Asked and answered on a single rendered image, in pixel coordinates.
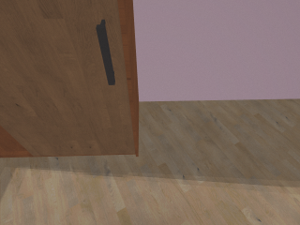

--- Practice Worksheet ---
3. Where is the wardrobe door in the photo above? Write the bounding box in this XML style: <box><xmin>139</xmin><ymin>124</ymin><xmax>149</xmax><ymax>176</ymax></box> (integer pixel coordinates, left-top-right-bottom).
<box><xmin>0</xmin><ymin>126</ymin><xmax>27</xmax><ymax>152</ymax></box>
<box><xmin>0</xmin><ymin>0</ymin><xmax>135</xmax><ymax>157</ymax></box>

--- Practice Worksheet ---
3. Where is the handle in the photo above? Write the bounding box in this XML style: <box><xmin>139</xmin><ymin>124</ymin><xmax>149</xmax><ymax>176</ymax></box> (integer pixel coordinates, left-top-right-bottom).
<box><xmin>96</xmin><ymin>20</ymin><xmax>115</xmax><ymax>85</ymax></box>

